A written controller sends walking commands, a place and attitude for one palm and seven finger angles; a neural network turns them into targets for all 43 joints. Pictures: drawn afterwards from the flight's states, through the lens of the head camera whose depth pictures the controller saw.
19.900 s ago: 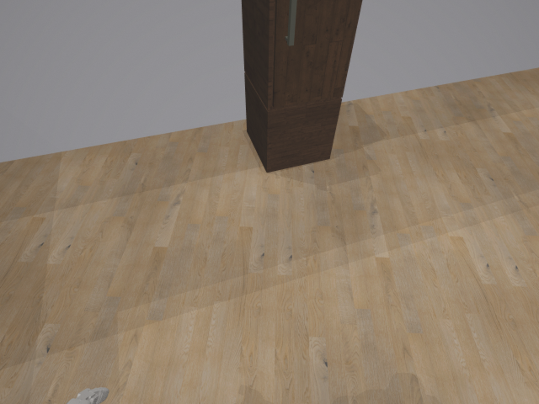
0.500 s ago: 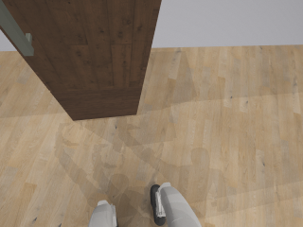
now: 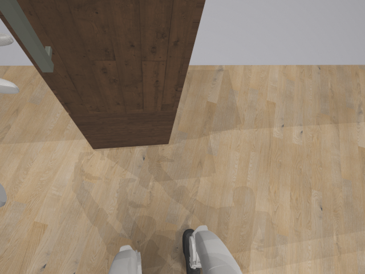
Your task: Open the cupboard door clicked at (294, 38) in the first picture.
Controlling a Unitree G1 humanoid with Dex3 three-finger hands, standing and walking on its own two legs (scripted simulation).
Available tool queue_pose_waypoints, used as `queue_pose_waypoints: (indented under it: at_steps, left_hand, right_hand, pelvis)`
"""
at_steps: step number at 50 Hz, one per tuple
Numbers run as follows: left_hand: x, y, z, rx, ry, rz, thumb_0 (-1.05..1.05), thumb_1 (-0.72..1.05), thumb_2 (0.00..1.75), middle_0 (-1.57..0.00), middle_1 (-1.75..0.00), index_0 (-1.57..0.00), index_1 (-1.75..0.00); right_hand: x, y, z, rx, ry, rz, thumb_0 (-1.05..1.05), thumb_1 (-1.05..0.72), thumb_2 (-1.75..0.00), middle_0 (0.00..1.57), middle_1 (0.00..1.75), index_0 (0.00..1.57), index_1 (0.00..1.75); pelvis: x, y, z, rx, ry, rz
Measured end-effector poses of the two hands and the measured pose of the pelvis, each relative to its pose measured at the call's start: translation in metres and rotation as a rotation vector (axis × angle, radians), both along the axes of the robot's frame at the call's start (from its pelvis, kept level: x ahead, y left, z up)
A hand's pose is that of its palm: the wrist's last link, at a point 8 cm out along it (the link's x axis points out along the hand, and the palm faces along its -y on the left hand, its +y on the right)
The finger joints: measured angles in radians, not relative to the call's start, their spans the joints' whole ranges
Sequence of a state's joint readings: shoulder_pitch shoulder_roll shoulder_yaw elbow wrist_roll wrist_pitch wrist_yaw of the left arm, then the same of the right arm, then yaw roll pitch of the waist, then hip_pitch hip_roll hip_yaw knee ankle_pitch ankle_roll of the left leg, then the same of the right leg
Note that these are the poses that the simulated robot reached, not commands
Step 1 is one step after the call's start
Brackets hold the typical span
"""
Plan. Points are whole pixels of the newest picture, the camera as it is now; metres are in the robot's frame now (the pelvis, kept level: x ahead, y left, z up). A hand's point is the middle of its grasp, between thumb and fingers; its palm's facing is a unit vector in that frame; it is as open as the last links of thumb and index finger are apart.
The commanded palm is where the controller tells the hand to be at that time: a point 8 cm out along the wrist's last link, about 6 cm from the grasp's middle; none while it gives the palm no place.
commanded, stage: slide the fingers in behind the handle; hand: left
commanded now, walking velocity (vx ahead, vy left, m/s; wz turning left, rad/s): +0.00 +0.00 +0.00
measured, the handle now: (30, 29) +0.57 +0.23 +0.09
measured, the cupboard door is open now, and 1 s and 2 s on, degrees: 0 0 1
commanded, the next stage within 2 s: close the thumb around the handle in 1.40 s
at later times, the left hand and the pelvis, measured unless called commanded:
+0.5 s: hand (15, 55) +0.51 +0.25 +0.09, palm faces -0.02 -1.00 -0.02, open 14.0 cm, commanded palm +0.49 +0.29 +0.09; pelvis +0.00 +0.00 +0.00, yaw +0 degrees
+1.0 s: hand (35, 56) +0.51 +0.22 +0.09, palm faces -0.02 -1.00 -0.03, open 14.0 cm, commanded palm +0.49 +0.26 +0.09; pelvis -0.01 -0.01 +0.01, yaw +0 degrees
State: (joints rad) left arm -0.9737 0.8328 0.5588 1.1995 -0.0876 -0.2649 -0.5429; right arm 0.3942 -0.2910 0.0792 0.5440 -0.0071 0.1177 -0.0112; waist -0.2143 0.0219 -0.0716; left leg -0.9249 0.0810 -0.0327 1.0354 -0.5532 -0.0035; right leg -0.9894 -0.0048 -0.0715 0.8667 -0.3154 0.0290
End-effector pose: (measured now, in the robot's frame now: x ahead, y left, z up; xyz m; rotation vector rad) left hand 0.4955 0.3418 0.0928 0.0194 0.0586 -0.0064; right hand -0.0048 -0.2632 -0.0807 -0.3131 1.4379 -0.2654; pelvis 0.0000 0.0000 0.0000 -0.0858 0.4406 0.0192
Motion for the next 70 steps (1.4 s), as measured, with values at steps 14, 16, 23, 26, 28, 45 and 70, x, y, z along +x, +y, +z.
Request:
queue_pose_waypoints:
  at_steps: [14,16,23,26,28,45,70]
  left_hand:
    - [-0.002,-0.02,0.0,-0.001,-0.003,-0.012,-0.01,-0.5,0.3,-0.3,-1.2,-0.3,-1.2]
    - [-0.001,-0.022,-0.001,-0.005,-0.001,-0.01,-0.01,-0.5,0.3,-0.3,-1.2,-0.3,-1.2]
    - [-0.001,-0.033,0.0,0.011,-0.01,-0.015,-0.01,-0.5,0.3,-0.3,-1.2,-0.3,-1.2]
    - [-0.001,-0.039,0.001,0.003,-0.016,-0.016,-0.01,-0.5,0.3,-0.3,-1.2,-0.3,-1.2]
    - [-0.001,-0.042,0.002,0.002,-0.019,-0.016,-0.01,-0.5,0.3,-0.3,-1.2,-0.3,-1.2]
    - [-0.004,-0.063,0.002,0.008,-0.024,-0.01,-0.01,-0.5,0.3,-0.3,-1.2,-0.3,-1.2]
    - [-0.01,-0.073,0.002,0.006,-0.027,-0.007,-0.01,-0.5,0.3,-0.28,-1.18,-0.3,-1.2]
  right_hand:
    - [-0.005,0.002,-0.002,0.016,-0.006,-0.01,0.0,-0.9,-0.9,0.2,0.3,0.2,0.3]
    - [-0.006,0.001,-0.002,0.014,-0.007,-0.01,0.0,-0.9,-0.9,0.2,0.3,0.2,0.3]
    - [-0.01,-0.001,-0.002,0.011,-0.01,-0.016,0.0,-0.9,-0.9,0.2,0.3,0.2,0.3]
    - [-0.01,-0.001,-0.001,0.013,-0.012,-0.018,0.0,-0.9,-0.9,0.2,0.3,0.2,0.3]
    - [-0.01,-0.001,-0.001,0.014,-0.018,-0.021,0.0,-0.9,-0.9,0.2,0.3,0.2,0.3]
    - [-0.005,-0.004,-0.005,0.025,-0.058,-0.013,0.0,-0.9,-0.9,0.2,0.3,0.2,0.3]
    - [-0.005,-0.005,-0.004,0.031,-0.076,-0.023,0.0,-0.9,-0.9,0.2,0.3,0.2,0.3]
  pelvis:
    - [-0.001,-0.001,0.002,0.009,-0.016,-0.002]
    - [-0.002,-0.001,0.002,0.009,-0.017,-0.002]
    - [-0.003,-0.002,0.003,0.013,-0.021,-0.003]
    - [-0.003,-0.002,0.004,0.015,-0.024,-0.005]
    - [-0.003,-0.002,0.004,0.016,-0.027,-0.006]
    - [-0.006,-0.005,0.006,0.027,-0.042,-0.007]
    - [-0.005,-0.005,0.008,0.033,-0.058,-0.014]
